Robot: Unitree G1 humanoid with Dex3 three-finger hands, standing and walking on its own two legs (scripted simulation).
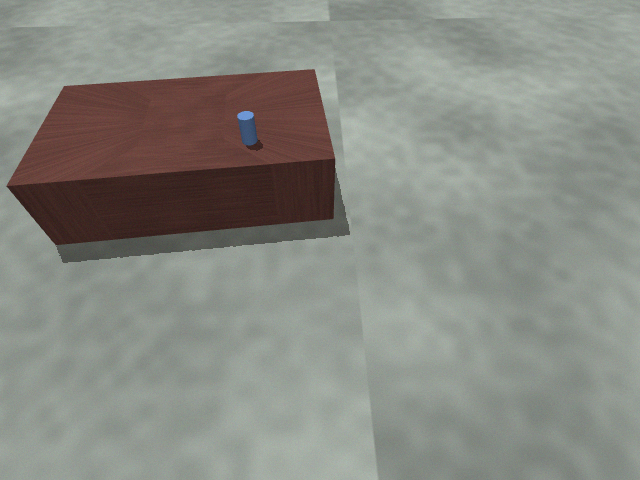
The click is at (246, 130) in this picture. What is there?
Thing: squat round
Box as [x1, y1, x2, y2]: [237, 111, 257, 144]
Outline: 240,112 237,116 242,142 244,144 253,144 257,140 253,114 249,111
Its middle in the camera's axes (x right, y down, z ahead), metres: -0.27 -0.43 +1.49
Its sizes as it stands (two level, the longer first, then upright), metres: 0.060 0.060 0.112
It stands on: a support 0.33 m high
